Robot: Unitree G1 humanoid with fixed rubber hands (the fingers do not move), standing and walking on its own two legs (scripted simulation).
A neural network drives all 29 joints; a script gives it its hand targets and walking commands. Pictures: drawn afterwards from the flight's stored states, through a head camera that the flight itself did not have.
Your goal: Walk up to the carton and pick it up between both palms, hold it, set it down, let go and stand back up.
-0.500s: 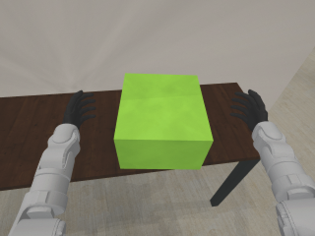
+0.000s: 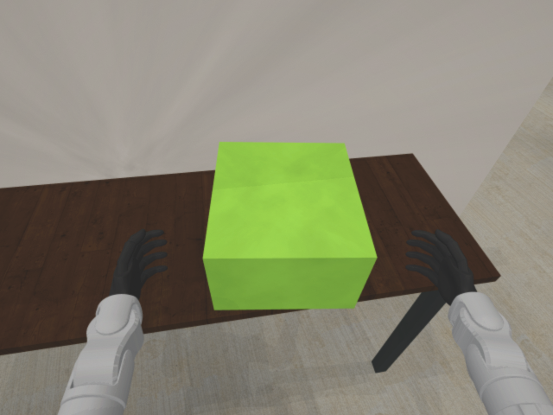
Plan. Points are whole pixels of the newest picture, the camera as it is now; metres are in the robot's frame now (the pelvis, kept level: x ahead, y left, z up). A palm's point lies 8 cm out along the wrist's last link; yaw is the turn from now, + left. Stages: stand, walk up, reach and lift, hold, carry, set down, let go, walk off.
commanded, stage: set down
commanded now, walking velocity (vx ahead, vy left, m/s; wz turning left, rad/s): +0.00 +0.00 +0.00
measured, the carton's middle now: (283, 221) +0.47 +0.01 -0.01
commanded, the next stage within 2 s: let go in 1.38 s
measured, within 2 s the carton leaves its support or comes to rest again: neither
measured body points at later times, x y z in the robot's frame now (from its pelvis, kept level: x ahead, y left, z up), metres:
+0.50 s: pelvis +0.00 -0.01 +0.00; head -0.01 +0.01 +0.45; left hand +0.25 +0.22 +0.00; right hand +0.25 -0.24 +0.01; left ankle +0.01 +0.13 -0.75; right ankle -0.01 -0.12 -0.75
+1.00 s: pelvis +0.02 +0.01 +0.00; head +0.02 +0.01 +0.45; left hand +0.23 +0.23 -0.03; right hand +0.21 -0.23 -0.04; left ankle +0.01 +0.13 -0.75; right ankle -0.01 -0.12 -0.75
